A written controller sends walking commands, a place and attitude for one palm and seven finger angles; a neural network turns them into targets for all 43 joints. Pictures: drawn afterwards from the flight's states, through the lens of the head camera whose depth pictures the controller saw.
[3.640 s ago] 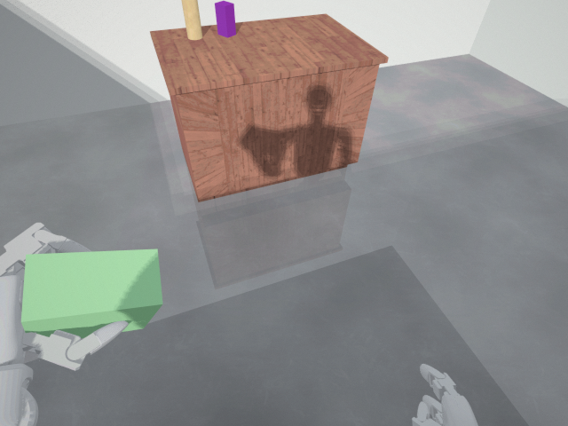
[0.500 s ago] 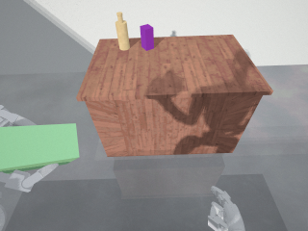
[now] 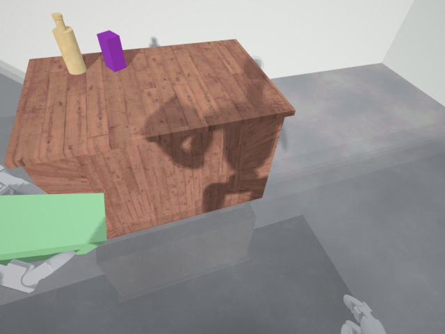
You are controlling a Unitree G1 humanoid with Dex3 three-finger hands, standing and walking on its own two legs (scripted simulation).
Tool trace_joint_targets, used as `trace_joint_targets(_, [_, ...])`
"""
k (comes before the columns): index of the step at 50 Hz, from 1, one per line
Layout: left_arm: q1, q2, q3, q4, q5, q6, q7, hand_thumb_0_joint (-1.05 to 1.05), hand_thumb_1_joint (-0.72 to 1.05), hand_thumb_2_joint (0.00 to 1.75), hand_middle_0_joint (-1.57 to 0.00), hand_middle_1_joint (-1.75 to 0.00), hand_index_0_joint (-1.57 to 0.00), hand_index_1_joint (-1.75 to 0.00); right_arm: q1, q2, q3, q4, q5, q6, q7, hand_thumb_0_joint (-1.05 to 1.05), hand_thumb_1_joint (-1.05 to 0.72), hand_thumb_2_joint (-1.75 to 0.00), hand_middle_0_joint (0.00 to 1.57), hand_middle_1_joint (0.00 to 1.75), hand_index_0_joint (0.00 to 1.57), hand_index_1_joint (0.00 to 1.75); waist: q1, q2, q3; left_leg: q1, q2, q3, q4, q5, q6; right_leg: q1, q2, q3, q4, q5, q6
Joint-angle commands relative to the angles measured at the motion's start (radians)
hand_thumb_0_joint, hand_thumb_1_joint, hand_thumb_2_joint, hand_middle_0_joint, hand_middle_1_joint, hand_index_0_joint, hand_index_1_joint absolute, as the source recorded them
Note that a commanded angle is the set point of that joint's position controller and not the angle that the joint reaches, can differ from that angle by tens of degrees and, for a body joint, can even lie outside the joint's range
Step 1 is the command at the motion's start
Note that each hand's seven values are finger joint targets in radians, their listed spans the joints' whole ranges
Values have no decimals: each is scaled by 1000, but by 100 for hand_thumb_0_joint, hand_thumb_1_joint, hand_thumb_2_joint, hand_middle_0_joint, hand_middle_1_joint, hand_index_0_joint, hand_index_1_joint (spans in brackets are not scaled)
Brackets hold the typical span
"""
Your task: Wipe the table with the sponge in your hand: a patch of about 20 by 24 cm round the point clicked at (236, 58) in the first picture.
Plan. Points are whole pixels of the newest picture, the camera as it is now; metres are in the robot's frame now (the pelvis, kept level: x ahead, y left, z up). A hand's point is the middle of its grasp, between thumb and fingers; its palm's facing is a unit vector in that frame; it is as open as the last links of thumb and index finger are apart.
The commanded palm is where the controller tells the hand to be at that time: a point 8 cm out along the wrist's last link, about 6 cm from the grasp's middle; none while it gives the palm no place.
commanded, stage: take the last steps up to it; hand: left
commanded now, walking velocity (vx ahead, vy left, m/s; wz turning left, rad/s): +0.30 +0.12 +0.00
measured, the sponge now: (62, 229) +0.22 +0.23 +0.15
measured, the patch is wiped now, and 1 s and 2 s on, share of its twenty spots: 0.00 0.00 0.00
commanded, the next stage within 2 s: none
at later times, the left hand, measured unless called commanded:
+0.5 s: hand (45, 238) +0.20 +0.23 +0.17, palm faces +0.39 -0.80 -0.45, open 10.0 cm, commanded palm +0.15 +0.27 +0.18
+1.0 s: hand (85, 182) +0.29 +0.22 +0.16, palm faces +0.38 -0.78 -0.50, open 10.0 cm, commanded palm +0.22 +0.27 +0.18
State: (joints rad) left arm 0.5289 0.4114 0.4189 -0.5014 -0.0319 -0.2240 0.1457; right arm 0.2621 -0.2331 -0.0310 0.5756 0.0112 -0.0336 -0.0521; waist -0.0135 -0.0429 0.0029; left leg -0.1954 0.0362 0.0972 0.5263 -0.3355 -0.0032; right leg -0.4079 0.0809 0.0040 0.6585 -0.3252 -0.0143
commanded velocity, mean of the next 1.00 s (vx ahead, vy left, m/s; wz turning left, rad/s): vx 0.30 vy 0.13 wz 0.01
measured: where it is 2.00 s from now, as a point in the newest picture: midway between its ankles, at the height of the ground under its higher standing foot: (203, 323)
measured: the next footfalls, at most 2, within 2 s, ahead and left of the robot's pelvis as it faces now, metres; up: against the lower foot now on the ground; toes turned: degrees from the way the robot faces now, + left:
right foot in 0.12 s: +0.06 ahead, -0.12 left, +0.00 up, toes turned -6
left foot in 0.52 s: +0.06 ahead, +0.14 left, +0.00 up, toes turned +7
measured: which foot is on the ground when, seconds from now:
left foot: down 0.00-0.16, up 0.18-0.50, down 0.52-0.84, up 0.86-1.00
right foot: up 0.00-0.10, down 0.12-0.54, up 0.56-0.80, down 0.82-1.00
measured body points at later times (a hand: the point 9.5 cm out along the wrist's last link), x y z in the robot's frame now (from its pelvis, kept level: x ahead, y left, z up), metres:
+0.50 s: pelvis -0.01 -0.01 +0.01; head +0.02 -0.01 +0.46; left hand +0.17 +0.27 +0.19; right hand +0.13 -0.28 -0.09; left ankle +0.01 +0.13 -0.72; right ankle +0.02 -0.12 -0.73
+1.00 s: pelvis +0.07 -0.02 +0.00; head +0.10 -0.05 +0.45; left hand +0.26 +0.26 +0.19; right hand +0.23 -0.24 -0.12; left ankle +0.05 +0.13 -0.64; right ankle +0.07 -0.08 -0.73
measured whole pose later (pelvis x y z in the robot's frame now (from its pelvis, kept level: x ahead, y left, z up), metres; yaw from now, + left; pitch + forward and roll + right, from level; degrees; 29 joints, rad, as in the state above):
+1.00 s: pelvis +0.07 -0.02 +0.00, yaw +1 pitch +0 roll +2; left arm 0.47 0.34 0.35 -0.41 -0.01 -0.24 0.13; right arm 0.17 -0.21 0.00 0.67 -0.01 -0.05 -0.04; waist -0.01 0.04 0.07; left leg -0.53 0.06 0.04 1.18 -0.33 -0.03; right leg -0.26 -0.05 -0.17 0.53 -0.29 -0.07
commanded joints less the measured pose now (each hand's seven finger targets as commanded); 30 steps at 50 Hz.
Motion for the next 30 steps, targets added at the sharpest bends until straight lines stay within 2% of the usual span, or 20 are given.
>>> trace_joint_targets(1, [-161,80,-16,-247,19,-45,8,0,10,130,-120,-160,-120,-160,-101,-114,-24,-132,-2,-83,-1,0,-90,-90,20,30,20,30,21,268,-50,24,284,-133,-115,587,104,28,-78,-31,59,-51,34])
trace_joint_targets(3, [-240,89,-31,-263,33,-31,15,0,10,130,-120,-160,-120,-160,-108,-125,-22,-122,1,-98,0,0,-90,-90,20,30,20,30,8,267,-41,-8,228,-80,-100,395,79,101,-67,-94,-39,-21,34])
trace_joint_targets(4, [-240,95,-27,-223,38,-29,21,0,10,130,-120,-160,-120,-160,-118,-121,-19,-112,0,-100,-5,0,-90,-90,20,30,20,30,8,248,-20,-64,220,-95,-98,276,77,158,-69,-113,-100,-14,34])
trace_joint_targets(5, [-239,100,-14,-190,39,-30,25,0,10,130,-120,-160,-120,-160,-121,-119,-16,-104,-3,-100,-8,0,-90,-90,20,30,20,30,7,229,-16,-118,202,-93,-81,154,73,226,-76,-116,-163,13,27])
trace_joint_targets(6, [-258,116,3,-166,42,-32,29,0,10,130,-120,-160,-120,-160,-128,-114,-14,-99,-6,-97,-10,0,-90,-90,20,30,20,30,6,177,-4,-186,174,-77,-38,33,59,282,-111,-70,-202,37,9])
trace_joint_targets(7, [-262,134,25,-138,41,-36,32,0,10,130,-120,-160,-120,-160,-125,-99,-12,-96,-8,-91,-12,0,-90,-90,20,30,20,30,0,55,-2,-243,107,-38,67,-86,36,282,-205,86,-248,16,-42])
trace_joint_targets(8, [-242,165,55,-111,40,-34,35,0,10,130,-120,-160,-120,-160,-126,-92,-12,-97,-14,-85,-13,0,-90,-90,20,30,20,30,-1,-72,6,-321,19,8,208,-188,7,266,-339,296,-329,-42,-110])
trace_joint_targets(9, [-223,157,60,-96,28,-28,32,0,10,130,-120,-160,-120,-160,-144,-84,-21,-92,-8,-77,-10,0,-90,-90,20,30,20,30,26,-188,-22,-326,-3,-16,403,-239,2,234,-433,460,-447,-227,-155])
trace_joint_targets(10, [-197,167,65,-77,23,-28,29,0,10,130,-120,-160,-120,-160,-158,-91,-27,-90,-9,-66,-10,0,-90,-90,20,30,20,30,29,-161,18,-369,12,-87,546,-197,-1,186,-470,529,-517,-357,-177])
trace_joint_targets(11, [-150,165,81,-64,18,-34,25,0,10,130,-120,-160,-120,-160,-160,-78,-17,-85,-13,-57,-10,0,-90,-90,20,30,20,30,22,-94,35,-409,30,-125,607,-135,-7,168,-474,515,-517,-340,-189])
trace_joint_targets(13, [-93,160,100,-101,13,-52,14,0,10,130,-120,-160,-120,-160,-154,-64,-1,-78,-16,-33,3,0,-90,-90,20,30,20,30,12,-5,-34,-394,52,-125,570,-74,-15,207,-444,342,-457,-150,-184])
trace_joint_targets(15, [-48,154,104,-134,11,-70,16,0,10,130,-120,-160,-120,-160,-153,-49,7,-83,-14,-32,4,0,-90,-90,20,30,20,30,7,-59,-87,-344,52,-88,446,-38,-14,243,-400,197,-431,7,-155])
trace_joint_targets(19, [-50,138,79,-201,10,-72,28,0,10,130,-120,-160,-120,-160,-160,-54,-5,-105,-15,-65,-4,0,-90,-90,20,30,20,30,25,-104,-112,-222,31,-20,201,-48,4,246,-391,175,-416,0,-148])
trace_joint_targets(22, [-87,123,57,-227,13,-63,42,0,10,130,-120,-160,-120,-160,-125,-63,-17,-101,-22,-85,-11,0,-90,-90,20,30,20,30,20,-73,-129,-105,-6,24,54,-7,11,232,-376,167,-389,-71,-132])
trace_joint_targets(24, [-131,117,36,-253,15,-63,44,0,10,130,-120,-160,-120,-160,-106,-72,-26,-101,-20,-99,-22,0,-90,-90,20,30,20,30,5,-27,-124,39,-18,37,-82,21,17,170,-318,112,-304,-126,-88])
trace_joint_targets(25, [-142,111,32,-245,15,-66,45,0,10,130,-120,-160,-120,-160,-92,-84,-33,-99,-19,-100,-31,0,-90,-90,20,30,20,30,-4,56,-119,105,4,14,-138,7,32,123,-274,76,-209,-121,-59])
trace_joint_targets(26, [-159,97,23,-247,15,-69,45,0,10,130,-120,-160,-120,-160,-87,-107,-39,-107,-18,-100,-34,0,-90,-90,20,30,20,30,-8,202,-95,142,118,-157,-220,-57,87,21,-191,9,-41,-155,-20])
trace_joint_targets(27, [-172,90,19,-251,22,-76,47,0,10,130,-120,-160,-120,-160,-101,-115,-38,-115,-10,-100,-28,0,-90,-90,20,30,20,30,3,361,-74,195,282,-375,-270,-18,167,-124,-105,-114,176,-246,20])
trace_joint_targets(28, [-196,105,17,-234,32,-80,45,0,10,130,-120,-160,-120,-160,-112,-91,-32,-121,-3,-112,-28,0,-90,-90,20,30,20,30,3,313,-34,148,334,-444,-306,53,213,-184,-105,-102,341,-265,19])
trace_joint_targets(30, [-179,123,35,-141,40,-75,31,0,10,130,-120,-160,-120,-160,-118,-93,-36,-79,-7,-121,-21,0,-90,-90,20,30,20,30,1,278,22,1,321,-396,-318,-113,237,-184,-170,-46,430,-183,23])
